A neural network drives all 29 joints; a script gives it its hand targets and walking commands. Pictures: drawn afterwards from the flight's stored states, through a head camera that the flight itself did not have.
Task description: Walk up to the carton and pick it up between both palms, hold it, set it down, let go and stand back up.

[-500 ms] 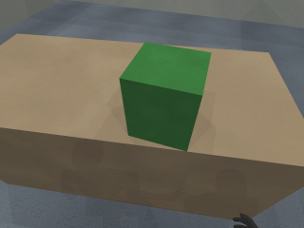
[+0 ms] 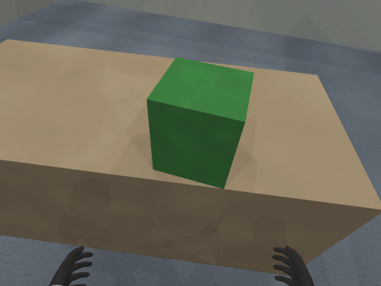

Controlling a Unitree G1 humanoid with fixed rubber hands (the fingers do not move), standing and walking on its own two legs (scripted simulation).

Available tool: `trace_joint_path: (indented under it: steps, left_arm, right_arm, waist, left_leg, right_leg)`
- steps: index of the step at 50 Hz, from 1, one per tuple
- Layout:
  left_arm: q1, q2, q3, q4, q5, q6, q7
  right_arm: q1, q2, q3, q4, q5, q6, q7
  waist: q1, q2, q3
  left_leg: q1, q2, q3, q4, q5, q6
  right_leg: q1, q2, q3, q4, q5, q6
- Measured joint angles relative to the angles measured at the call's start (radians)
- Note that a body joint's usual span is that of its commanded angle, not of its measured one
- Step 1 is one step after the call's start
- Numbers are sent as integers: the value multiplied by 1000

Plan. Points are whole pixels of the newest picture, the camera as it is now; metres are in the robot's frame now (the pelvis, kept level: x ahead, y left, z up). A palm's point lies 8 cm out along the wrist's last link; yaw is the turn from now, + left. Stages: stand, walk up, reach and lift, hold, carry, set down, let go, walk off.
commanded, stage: reach and lift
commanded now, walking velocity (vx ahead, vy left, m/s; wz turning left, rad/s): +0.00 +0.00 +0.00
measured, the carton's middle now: (200, 124) +0.52 +0.00 +0.04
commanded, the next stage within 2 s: none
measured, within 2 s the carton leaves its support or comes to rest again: neither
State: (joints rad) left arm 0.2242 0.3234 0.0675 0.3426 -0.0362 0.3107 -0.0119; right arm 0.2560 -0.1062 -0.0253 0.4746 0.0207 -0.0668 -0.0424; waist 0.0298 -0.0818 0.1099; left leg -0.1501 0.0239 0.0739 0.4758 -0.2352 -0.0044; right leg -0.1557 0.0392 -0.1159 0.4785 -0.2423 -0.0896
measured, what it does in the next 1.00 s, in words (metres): shifts its weight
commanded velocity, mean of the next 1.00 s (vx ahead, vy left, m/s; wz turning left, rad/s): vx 0.00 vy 0.00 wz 0.00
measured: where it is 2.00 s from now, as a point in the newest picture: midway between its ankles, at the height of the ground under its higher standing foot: outside the picture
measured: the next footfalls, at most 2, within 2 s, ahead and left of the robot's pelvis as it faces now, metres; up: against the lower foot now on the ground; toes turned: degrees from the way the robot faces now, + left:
none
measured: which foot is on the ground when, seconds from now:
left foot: down 0.00-1.00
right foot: down 0.00-1.00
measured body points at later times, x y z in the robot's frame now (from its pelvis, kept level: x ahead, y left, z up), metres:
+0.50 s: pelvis +0.03 +0.03 +0.01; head +0.02 +0.05 +0.46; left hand +0.23 +0.27 -0.03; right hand +0.22 -0.19 -0.03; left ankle +0.02 +0.12 -0.74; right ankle +0.02 -0.06 -0.74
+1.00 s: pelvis +0.06 +0.05 +0.01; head +0.04 +0.05 +0.46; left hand +0.27 +0.26 +0.02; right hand +0.25 -0.18 +0.01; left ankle +0.02 +0.12 -0.74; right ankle +0.02 -0.06 -0.74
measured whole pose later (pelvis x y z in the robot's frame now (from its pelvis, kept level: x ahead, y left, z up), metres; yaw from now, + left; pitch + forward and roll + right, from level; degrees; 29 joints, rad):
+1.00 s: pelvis +0.06 +0.05 +0.01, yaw -1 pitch -5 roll -2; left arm 0.28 0.34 -0.08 0.19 -0.24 -0.15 -0.09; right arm 0.30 -0.12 -0.05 0.19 0.19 -0.16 -0.13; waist 0.00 0.03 0.06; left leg -0.03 0.00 0.08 0.42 -0.30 0.05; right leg 0.00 0.04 -0.07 0.32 -0.23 -0.02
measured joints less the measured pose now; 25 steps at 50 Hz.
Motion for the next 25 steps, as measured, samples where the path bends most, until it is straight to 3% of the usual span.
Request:
trace_joint_path:
  steps: [12, 25]
  left_arm:
    - [6, -15, -67, 39, -78, -153, -18]
    - [26, -25, -93, -19, -103, -272, -27]
  right_arm:
    - [-21, 18, -37, -11, -20, -32, -5]
    - [14, -5, -27, -86, 58, -67, -19]
  waist:
    - [-18, 61, -47]
    - [-17, 64, -71]
  left_leg:
    - [34, -16, 20, -62, 14, 27]
    - [79, -21, 32, -95, -6, 39]
  right_leg:
    - [34, -9, 24, -74, 32, 28]
    - [86, -7, 45, -131, 33, 47]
